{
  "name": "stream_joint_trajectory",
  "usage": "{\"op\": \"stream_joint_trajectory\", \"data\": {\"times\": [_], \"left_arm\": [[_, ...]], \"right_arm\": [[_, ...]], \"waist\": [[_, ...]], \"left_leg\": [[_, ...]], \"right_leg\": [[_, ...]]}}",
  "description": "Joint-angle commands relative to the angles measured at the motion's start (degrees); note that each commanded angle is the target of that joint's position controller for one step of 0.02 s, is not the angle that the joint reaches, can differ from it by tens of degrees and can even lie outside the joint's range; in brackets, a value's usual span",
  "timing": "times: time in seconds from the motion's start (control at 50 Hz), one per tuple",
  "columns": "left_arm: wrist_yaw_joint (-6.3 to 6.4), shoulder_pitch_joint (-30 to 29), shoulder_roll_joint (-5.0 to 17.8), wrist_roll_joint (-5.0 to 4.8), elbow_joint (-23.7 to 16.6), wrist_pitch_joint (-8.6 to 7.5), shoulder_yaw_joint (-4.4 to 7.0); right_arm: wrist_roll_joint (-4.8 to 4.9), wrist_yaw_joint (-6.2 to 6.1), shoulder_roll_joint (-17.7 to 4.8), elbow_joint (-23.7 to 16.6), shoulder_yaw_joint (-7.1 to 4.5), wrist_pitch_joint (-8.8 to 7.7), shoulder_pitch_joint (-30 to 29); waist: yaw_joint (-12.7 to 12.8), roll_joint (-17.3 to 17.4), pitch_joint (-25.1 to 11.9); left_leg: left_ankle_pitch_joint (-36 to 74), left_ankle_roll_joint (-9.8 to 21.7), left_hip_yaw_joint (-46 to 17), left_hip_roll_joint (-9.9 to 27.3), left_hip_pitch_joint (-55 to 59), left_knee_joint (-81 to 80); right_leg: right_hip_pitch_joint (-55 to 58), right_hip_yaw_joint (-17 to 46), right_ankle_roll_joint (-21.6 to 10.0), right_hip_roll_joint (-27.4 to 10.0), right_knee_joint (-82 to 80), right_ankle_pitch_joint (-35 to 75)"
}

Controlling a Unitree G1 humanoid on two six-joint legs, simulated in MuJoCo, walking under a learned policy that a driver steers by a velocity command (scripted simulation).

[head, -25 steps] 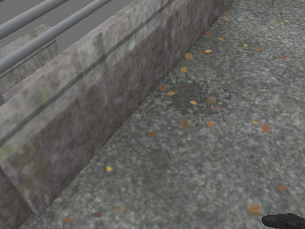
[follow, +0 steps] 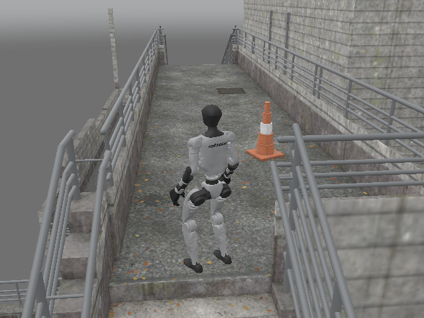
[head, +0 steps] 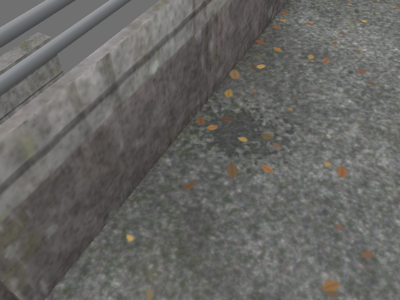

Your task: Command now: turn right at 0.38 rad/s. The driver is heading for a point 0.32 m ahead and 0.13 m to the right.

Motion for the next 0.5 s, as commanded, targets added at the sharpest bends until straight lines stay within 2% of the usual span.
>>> {"op": "stream_joint_trajectory", "data": {"times": [0.02, 0.04, 0.06, 0.08, 0.1, 0.12, 0.14, 0.16, 0.18, 0.2, 0.22, 0.24, 0.26, 0.28, 0.3, 0.32, 0.34, 0.36, 0.38, 0.4, 0.42, 0.44, 0.46, 0.5], "left_arm": [[0.15, -3.8, 11.1, 0.37, -7.4, 0.42, 3.63], [0.10, -2.6, 10.9, 0.79, -8.0, 0.32, 3.96], [0.24, -1.7, 10.8, 0.66, -7.7, 0.21, 4.16], [0.34, -1.2, 10.2, 1.05, -8.3, -0.65, 4.01], [0.28, -2.5, 9.6, 0.88, -9.4, -1.56, 4.16], [0.32, -4.1, 9.4, 0.26, -10.5, -2.01, 4.21], [0.47, -5.6, 9.2, -0.65, -11.5, -1.86, 4.24], [0.66, -6.6, 9.6, -1.50, -12.3, -1.21, 4.34], [0.81, -6.4, 9.2, -2.20, -13.4, -0.31, 4.14], [1.09, -5.2, 10.8, -1.74, -13.4, 0.15, 4.73], [1.32, -5.5, 10.9, -1.93, -13.9, 0.51, 4.93], [1.61, -5.8, 11.2, -2.26, -14.0, 1.07, 5.02], [1.35, -3.7, 9.8, -2.22, -14.1, 1.09, 5.04], [0.95, -4.9, 6.8, -2.03, -15.9, 1.02, 4.32], [1.03, -4.0, 10.7, -1.41, -15.2, 0.23, 5.68], [0.59, -2.5, 13.8, -1.46, -13.8, -0.01, 6.95], [0.19, -2.6, 13.5, -1.71, -12.3, 0.25, 6.83], [-0.10, -2.5, 12.1, -1.96, -11.6, 0.50, 6.60], [-0.33, -3.0, 9.3, -2.21, -11.8, 0.39, 5.73], [-0.54, -3.8, 7.9, -2.37, -12.0, 0.47, 5.13], [-1.11, -4.9, 7.1, -2.43, -12.5, 0.49, 4.70], [-1.33, -5.9, 6.7, -2.46, -13.1, 0.54, 4.38], [-1.02, -7.6, 6.8, -2.18, -14.2, 0.16, 4.14], [-1.08, -8.9, 6.3, -1.73, -15.3, 0.29, 3.45]], "right_arm": [[-0.21, -0.80, -6.9, -4.4, -3.03, -0.71, -1.1], [-0.97, -0.77, -8.1, -5.3, -3.45, -0.25, -4.3], [-0.02, -0.73, -7.6, -5.5, -3.56, -0.30, -5.1], [-0.01, -0.33, -6.2, -6.5, -3.21, -0.12, -6.2], [-0.05, 0.34, -5.7, -6.6, -2.99, -0.04, -4.6], [-0.09, 0.88, -6.1, -6.6, -3.09, -0.20, -4.0], [-0.17, 1.15, -6.0, -7.2, -2.85, -0.48, -4.3], [-0.92, 1.92, -5.1, -8.2, -2.52, -0.25, -5.2], [-0.50, 2.13, -5.4, -8.3, -2.51, -0.77, -4.7], [-0.06, 2.16, -6.0, -8.2, -2.79, -1.27, -3.4], [0.63, 2.27, -6.1, -7.8, -2.91, -1.50, -1.9], [0.72, 2.26, -6.4, -7.0, -3.38, -1.43, 1.6], [0.17, 1.97, -8.8, -7.1, -4.21, -1.46, 3.2], [-1.05, 1.30, -15.1, -8.2, -5.69, -1.01, 1.5], [-2.68, 1.61, -14.2, -9.4, -5.44, -1.09, 1.2], [-3.19, 1.27, -10.5, -11.6, -4.31, -1.30, -0.1], [-2.78, 0.93, -9.6, -12.8, -4.04, -1.44, -2.3], [-2.13, 0.18, -9.2, -13.4, -3.85, -1.31, -4.0], [-1.65, -0.48, -9.2, -13.1, -3.40, -1.01, -4.5], [-1.60, -0.74, -9.7, -13.0, -3.27, -0.83, -3.9], [-1.24, -0.85, -9.1, -12.5, -3.02, -0.61, -3.4], [-1.31, -0.97, -9.2, -12.2, -2.93, -0.46, -2.5], [-2.06, -0.86, -9.9, -12.1, -2.98, -0.19, -0.4], [-1.82, -0.75, -11.3, -12.0, -3.66, 0.50, -0.4]], "waist": [[-1.1, -11.9, -2.1], [1.3, -13.3, -0.5], [1.6, -15.9, -0.4], [2.0, -18.4, -1.7], [1.8, -16.4, -4.3], [0.8, -12.4, -5.4], [0.2, -9.7, -6.1], [0.1, -7.1, -6.5], [0.3, -6.1, -6.2], [0.5, -6.3, -6.0], [-0.2, -7.1, -6.3], [-1.8, -7.1, -5.6], [-1.6, -4.4, -5.9], [0.4, 13.8, -1.9], [-0.8, 23.7, -2.6], [-1.0, 16.0, -3.3], [-0.3, 9.8, -3.2], [0.2, 5.1, -3.2], [0.0, 5.1, -2.6], [-0.6, 4.1, -2.5], [-1.2, 3.9, -3.0], [-1.6, 4.8, -3.3], [-2.7, 5.8, -4.4], [-3.1, 8.2, -4.4]], "left_leg": [[-3.5, -1.6, 1.0, -1.1, -0.6, 2.8], [-2.9, -3.1, 0.7, -3.6, -2.7, 6.3], [-5.1, -3.1, -1.3, -4.0, -5.1, 9.0], [-12.3, -3.0, -5.5, -3.7, -7.6, 15.1], [-15.9, -2.9, -8.6, -3.0, -9.3, 19.2], [-16.4, -2.7, -10.0, -2.5, -9.8, 20.4], [-16.0, -2.7, -10.3, -2.1, -9.2, 17.2], [-15.8, -2.7, -10.7, -2.3, -7.1, 13.0], [-15.8, -2.6, -9.9, -2.9, -6.7, 9.7], [-13.3, -2.6, -9.0, -3.0, -4.4, 5.4], [-9.7, -2.2, -8.6, -3.3, -0.7, -0.9], [-1.8, -2.0, -7.8, -3.2, 4.8, -11.4], [3.0, -0.7, -10.6, 0.5, 13.1, -13.8], [12.0, 5.9, -24.1, 12.7, 16.1, -16.2], [23.1, 15.7, -34.4, 22.4, 14.6, -19.2], [24.4, 17.9, -32.1, 21.9, 14.5, -18.1], [24.2, 15.8, -26.3, 19.4, 14.5, -15.9], [19.3, 13.3, -21.9, 16.5, 14.5, -15.5], [22.1, 12.2, -19.2, 15.0, 14.5, -15.0], [23.8, 12.2, -16.5, 14.1, 14.1, -15.0], [23.6, 12.1, -14.5, 13.5, 15.3, -13.9], [22.8, 12.2, -13.3, 13.4, 16.7, -13.7], [22.2, 13.3, -13.9, 13.9, 19.4, -14.0], [21.8, 13.8, -12.7, 15.2, 20.5, -13.8]], "right_leg": [[2.7, 13.8, -9.9, -6.4, -12.9, 13.5], [2.7, 20.0, -12.0, -8.8, -17.4, 10.6], [4.4, 22.2, -13.2, -9.6, -18.0, 13.9], [7.7, 24.1, -14.8, -10.1, -17.3, 20.3], [10.8, 24.7, -15.6, -10.8, -15.5, 25.4], [12.1, 24.1, -15.4, -10.5, -13.4, 30.3], [12.8, 23.1, -14.4, -9.4, -12.2, 32.4], [12.5, 23.5, -13.7, -8.5, -11.5, 32.4], [13.3, 24.3, -13.6, -7.7, -11.9, 31.0], [13.5, 24.2, -12.9, -7.4, -12.2, 30.3], [13.1, 23.6, -11.9, -5.8, -11.3, 29.5], [10.5, 21.7, -10.1, -3.8, -9.6, 22.8], [3.6, 19.8, -7.7, -1.1, -5.9, 13.4], [-11.5, 8.3, -3.5, 7.2, 6.9, -4.9], [-16.6, 3.5, -0.3, 7.3, 20.8, -19.0], [-16.9, 5.5, 1.8, 5.4, 31.9, -17.4], [-17.3, 5.2, 3.2, 4.6, 37.7, -13.7], [-18.1, 5.0, 4.1, 3.2, 40.2, -10.2], [-18.7, 4.7, 4.6, 2.8, 41.3, -8.2], [-18.2, 3.6, 4.9, 3.1, 42.5, -5.5], [-18.2, 2.9, 4.9, 3.1, 41.6, -2.5], [-18.5, 2.4, 5.1, 2.7, 38.5, -1.3], [-18.8, 2.8, 5.5, 2.1, 35.0, 0.4], [-16.8, 1.7, 5.7, 0.6, 26.1, -1.3]]}}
